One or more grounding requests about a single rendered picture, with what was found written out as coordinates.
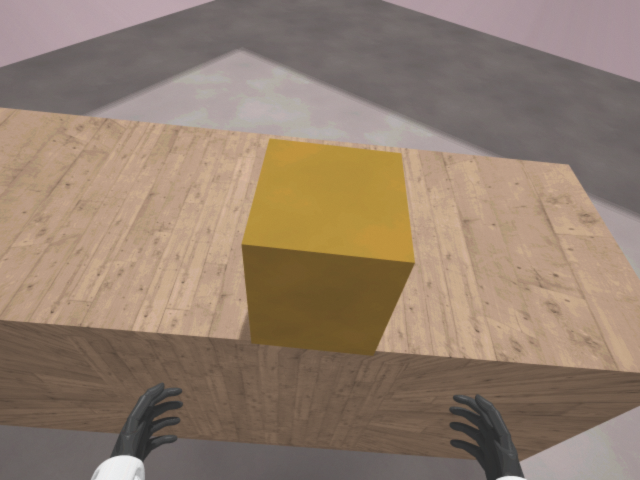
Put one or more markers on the carton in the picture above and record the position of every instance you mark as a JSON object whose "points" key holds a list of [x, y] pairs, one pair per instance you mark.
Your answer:
{"points": [[327, 248]]}

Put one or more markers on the pedestal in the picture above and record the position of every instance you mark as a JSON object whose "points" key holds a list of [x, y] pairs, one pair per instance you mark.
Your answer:
{"points": [[121, 267]]}

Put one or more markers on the right robot hand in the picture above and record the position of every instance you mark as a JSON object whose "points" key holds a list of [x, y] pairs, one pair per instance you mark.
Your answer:
{"points": [[496, 452]]}

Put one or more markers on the left robot hand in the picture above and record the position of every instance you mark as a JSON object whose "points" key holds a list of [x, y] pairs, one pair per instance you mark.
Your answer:
{"points": [[134, 438]]}

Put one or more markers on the left robot forearm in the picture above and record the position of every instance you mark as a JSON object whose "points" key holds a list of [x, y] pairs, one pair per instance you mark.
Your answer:
{"points": [[122, 467]]}

